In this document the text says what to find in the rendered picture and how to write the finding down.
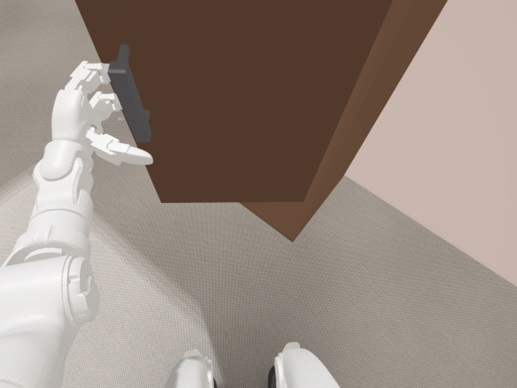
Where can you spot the handle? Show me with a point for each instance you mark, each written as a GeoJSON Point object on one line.
{"type": "Point", "coordinates": [122, 80]}

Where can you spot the robot left shin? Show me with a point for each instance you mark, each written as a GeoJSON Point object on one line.
{"type": "Point", "coordinates": [193, 352]}

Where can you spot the right robot thigh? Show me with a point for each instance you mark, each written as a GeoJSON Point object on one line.
{"type": "Point", "coordinates": [299, 368]}

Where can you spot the left robot forearm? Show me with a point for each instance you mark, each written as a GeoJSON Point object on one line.
{"type": "Point", "coordinates": [61, 219]}

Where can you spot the cupboard door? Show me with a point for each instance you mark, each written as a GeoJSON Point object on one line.
{"type": "Point", "coordinates": [244, 96]}

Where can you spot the left robot upper arm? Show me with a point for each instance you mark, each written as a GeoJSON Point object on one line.
{"type": "Point", "coordinates": [43, 304]}

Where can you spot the left robot hand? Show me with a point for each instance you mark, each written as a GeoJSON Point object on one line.
{"type": "Point", "coordinates": [73, 115]}

